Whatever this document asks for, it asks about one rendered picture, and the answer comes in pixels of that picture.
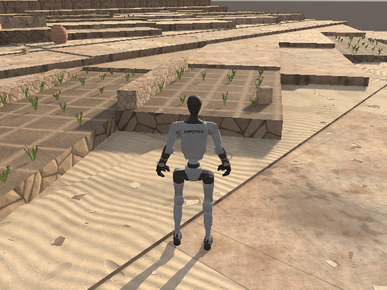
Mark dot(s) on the right robot forearm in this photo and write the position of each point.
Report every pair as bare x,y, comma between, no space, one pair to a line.
223,157

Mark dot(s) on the right robot hand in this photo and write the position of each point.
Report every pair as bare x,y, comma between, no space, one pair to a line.
222,167

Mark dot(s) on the left robot forearm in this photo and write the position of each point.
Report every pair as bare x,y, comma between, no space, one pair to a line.
164,158

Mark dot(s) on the left robot hand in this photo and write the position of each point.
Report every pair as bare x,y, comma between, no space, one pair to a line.
159,169

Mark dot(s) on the robot right upper arm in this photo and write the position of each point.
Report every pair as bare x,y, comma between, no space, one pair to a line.
212,127

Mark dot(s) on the robot head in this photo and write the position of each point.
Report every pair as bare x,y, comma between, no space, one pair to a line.
194,103

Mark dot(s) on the right robot thigh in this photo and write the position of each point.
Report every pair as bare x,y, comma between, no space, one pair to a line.
208,185

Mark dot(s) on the robot left upper arm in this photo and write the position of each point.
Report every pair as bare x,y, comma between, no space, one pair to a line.
175,127

